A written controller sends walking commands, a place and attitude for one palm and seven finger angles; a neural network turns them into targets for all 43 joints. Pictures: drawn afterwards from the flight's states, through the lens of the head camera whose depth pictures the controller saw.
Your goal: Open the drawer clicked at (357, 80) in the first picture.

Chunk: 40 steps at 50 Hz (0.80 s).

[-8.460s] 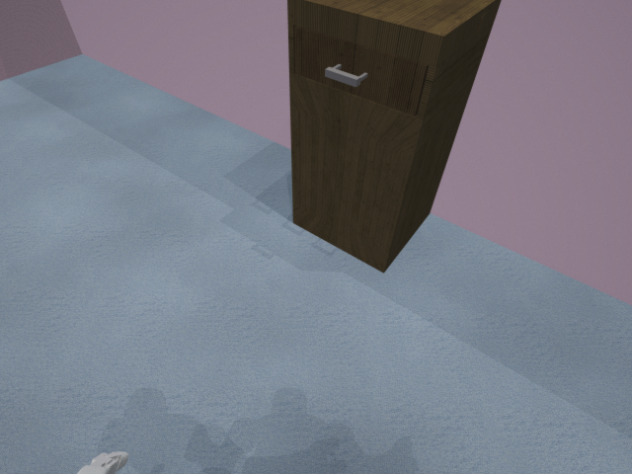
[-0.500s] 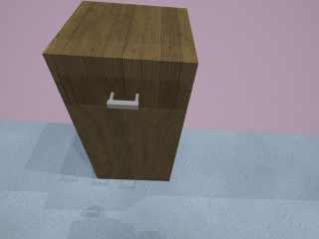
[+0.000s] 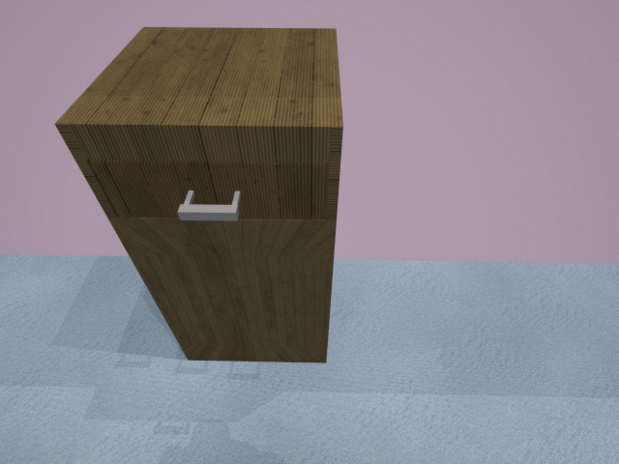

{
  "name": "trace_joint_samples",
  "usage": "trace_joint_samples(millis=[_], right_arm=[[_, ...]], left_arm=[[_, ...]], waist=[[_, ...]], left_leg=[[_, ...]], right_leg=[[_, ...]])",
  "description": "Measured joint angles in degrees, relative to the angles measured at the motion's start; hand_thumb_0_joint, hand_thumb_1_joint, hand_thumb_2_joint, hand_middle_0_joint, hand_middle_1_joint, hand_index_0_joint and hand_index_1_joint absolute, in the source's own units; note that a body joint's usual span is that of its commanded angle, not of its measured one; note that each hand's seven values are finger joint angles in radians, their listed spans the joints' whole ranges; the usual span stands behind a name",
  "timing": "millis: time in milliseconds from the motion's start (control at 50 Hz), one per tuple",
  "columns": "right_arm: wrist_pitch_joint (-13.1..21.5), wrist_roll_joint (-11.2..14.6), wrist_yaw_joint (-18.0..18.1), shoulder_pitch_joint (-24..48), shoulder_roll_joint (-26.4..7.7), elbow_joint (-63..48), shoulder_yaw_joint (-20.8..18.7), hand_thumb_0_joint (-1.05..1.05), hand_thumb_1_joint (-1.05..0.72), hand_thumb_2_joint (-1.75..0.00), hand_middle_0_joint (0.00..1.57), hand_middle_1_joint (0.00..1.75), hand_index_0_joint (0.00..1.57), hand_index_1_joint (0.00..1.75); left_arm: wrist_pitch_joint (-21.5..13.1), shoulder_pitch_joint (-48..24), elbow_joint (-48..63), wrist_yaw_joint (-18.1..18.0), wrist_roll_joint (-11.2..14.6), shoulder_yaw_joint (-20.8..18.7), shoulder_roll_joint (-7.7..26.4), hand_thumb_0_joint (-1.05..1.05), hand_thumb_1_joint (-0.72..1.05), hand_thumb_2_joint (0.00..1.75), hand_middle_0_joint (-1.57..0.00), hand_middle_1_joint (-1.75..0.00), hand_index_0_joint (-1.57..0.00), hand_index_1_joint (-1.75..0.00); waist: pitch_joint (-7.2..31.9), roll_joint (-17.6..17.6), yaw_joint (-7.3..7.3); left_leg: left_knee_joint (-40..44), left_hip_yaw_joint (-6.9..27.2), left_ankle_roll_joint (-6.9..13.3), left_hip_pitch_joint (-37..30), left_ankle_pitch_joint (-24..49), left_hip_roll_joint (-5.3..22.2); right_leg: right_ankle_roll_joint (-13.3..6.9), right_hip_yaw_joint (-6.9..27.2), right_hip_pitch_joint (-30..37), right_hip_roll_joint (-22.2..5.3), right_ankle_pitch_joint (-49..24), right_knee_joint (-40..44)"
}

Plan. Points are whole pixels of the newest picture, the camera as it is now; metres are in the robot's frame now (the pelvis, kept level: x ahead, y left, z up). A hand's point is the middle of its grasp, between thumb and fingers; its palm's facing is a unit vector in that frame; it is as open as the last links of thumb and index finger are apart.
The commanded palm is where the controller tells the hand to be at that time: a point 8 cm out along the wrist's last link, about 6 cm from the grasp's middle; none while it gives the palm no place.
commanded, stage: come to a stop and stand still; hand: left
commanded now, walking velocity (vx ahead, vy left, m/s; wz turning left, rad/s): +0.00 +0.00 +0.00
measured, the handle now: (211, 204) +0.55 +0.21 +0.00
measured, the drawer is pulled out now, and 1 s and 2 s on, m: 0.00 0.00 0.00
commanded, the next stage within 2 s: look again from close up in 0.10 s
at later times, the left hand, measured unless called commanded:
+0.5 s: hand out of the picture +0.00 +0.21 -0.18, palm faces +0.03 -0.98 -0.18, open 7.4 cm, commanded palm none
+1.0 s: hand (119, 418) +0.19 +0.26 -0.04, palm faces -0.04 -0.64 -0.77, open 7.6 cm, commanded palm +0.12 +0.28 -0.04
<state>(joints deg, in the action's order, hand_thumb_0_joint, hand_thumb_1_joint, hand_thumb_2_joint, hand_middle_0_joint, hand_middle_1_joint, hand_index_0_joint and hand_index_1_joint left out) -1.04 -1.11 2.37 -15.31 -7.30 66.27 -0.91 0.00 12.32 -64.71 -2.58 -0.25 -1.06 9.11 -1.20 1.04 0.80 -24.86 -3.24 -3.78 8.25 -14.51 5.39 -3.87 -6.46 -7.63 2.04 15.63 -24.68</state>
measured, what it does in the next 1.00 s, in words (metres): shifts its weight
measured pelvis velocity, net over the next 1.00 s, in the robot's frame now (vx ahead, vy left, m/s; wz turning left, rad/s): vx -0.02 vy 0.06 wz -0.03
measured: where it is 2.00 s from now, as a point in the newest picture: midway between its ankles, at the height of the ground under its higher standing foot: outside the picture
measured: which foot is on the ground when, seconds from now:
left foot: down 0.00-1.00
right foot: down 0.00-1.00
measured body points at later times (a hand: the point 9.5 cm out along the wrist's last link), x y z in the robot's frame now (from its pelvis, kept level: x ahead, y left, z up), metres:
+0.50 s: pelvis +0.00 +0.05 -0.01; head -0.01 +0.05 +0.44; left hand +0.00 +0.26 -0.17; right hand +0.00 -0.18 -0.16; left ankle -0.02 +0.15 -0.74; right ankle -0.02 -0.07 -0.74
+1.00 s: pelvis -0.02 +0.06 -0.02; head -0.02 +0.04 +0.43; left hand +0.18 +0.29 +0.00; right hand +0.08 -0.19 -0.13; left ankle -0.02 +0.15 -0.74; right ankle -0.02 -0.07 -0.74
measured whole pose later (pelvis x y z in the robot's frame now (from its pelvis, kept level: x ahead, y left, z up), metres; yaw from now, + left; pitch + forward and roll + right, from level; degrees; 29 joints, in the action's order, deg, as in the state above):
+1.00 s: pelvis -0.02 +0.06 -0.02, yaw -2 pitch +3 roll +1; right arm 12.9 -0.3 3.4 -15.8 -14.7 45.8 -1.0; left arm 4.6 20.8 -5.4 -16.3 -27.0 4.6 15.8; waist 4.0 2.8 1.0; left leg -34.7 -5.6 2.8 19.8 -18.2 -1.8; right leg 0.2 -1.5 -21.9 -3.8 18.8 -37.5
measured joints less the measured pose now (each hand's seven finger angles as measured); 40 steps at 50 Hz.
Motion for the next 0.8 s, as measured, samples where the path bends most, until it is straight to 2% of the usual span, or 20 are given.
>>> trace_joint_samples(millis=[200, 260, 300, 360, 460, 560, 800], right_arm=[[0.27, 0.27, -0.01, -0.55, -0.84, 0.39, 0.17, 0.0, -0.91, -0.9, 0.2, 0.3, 0.2, 0.3], [0.01, 0.55, -0.54, -0.1, -1.51, -1.63, 0.02, 0.0, -0.91, -0.9, 0.2, 0.3, 0.2, 0.3], [0.15, 0.63, -0.76, 0.2, -1.98, -3.51, -0.19, 0.0, -0.91, -0.9, 0.2, 0.3, 0.2, 0.3], [1.36, 0.38, -0.7, -0.15, -2.36, -5.0, -0.19, 0.0, -0.91, -0.9, 0.2, 0.3, 0.2, 0.3], [1.89, -0.13, -0.34, -1.44, -1.89, -4.75, 0.76, 0.01, -0.93, -0.9, 0.2, 0.3, 0.2, 0.3], [1.92, -0.13, -0.33, -2.1, -1.64, -4.41, 1.45, 0.01, -0.93, -0.9, 0.2, 0.3, 0.2, 0.3], [2.22, 0.23, -0.85, -2.92, -0.52, -3.31, 2.25, 0.0, -0.91, -0.9, 0.2, 0.3, 0.2, 0.3]], left_arm=[[-0.19, 3.83, -1.57, 0.35, 0.03, 0.8, -1.93, 0.0, 0.93, 0.89, -0.2, -0.3, -0.2, -0.3], [-1.89, 5.18, -0.78, -0.62, -0.63, 1.15, -3.08, 0.0, 0.92, 0.89, -0.2, -0.3, -0.2, -0.3], [-2.27, 5.98, -0.21, -0.43, -0.97, 1.41, -3.58, 0.0, 0.92, 0.89, -0.2, -0.3, -0.2, -0.3], [-1.79, 6.33, 0.1, -0.06, -0.9, 1.58, -3.64, 0.0, 0.91, 0.89, -0.2, -0.3, -0.2, -0.3], [-0.92, 5.64, 0.7, 0.24, -0.54, 1.28, -2.46, 0.0, 0.91, 0.89, -0.2, -0.3, -0.2, -0.3], [-0.62, 4.72, 1.49, 0.44, -0.57, 1.25, -1.26, 0.01, 0.91, 0.89, -0.2, -0.3, -0.2, -0.3], [-0.5, 3.86, 1.68, 0.17, -0.62, 1.51, -0.54, 0.0, 0.91, 0.89, -0.2, -0.3, -0.2, -0.3]], waist=[[-1.04, 0.15, -0.76], [-1.38, 0.67, -1.18], [-1.56, 1.16, -0.9], [-1.18, 1.71, -0.14], [0.27, 0.1, -1.08], [0.8, -0.36, -1.09], [-0.39, -0.83, -0.87]], left_leg=[[2.26, -0.4, 0.31, -0.73, 0.95, -0.37], [-7.32, 0.52, 2.3, 3.88, -3.55, -0.56], [-10.07, 0.91, 3.32, 5.43, -5.45, -1.05], [-6.43, 1.17, 3.46, 4.3, -3.58, -1.88], [-6.42, -0.03, 4.41, 3.1, -4.2, -4.01], [-4.81, -0.89, 5.53, 2.19, -3.37, -5.34], [-2.88, -1.5, 6.6, 2.54, -1.86, -6.54]], right_leg=[[0.33, 0.32, 0.61, -0.2, -1.06, 2.19], [0.96, 0.86, -1.13, 0.0, -1.41, 1.45], [0.92, 1.19, -2.17, 0.02, -1.21, 0.36], [1.61, 0.84, -3.65, -0.46, 0.65, -3.23], [3.27, 1.98, -3.44, -2.68, 1.75, -5.05], [4.19, 2.83, -3.29, -3.94, 1.37, -4.77], [5.32, 3.42, -3.98, -5.06, 0.12, -3.49]])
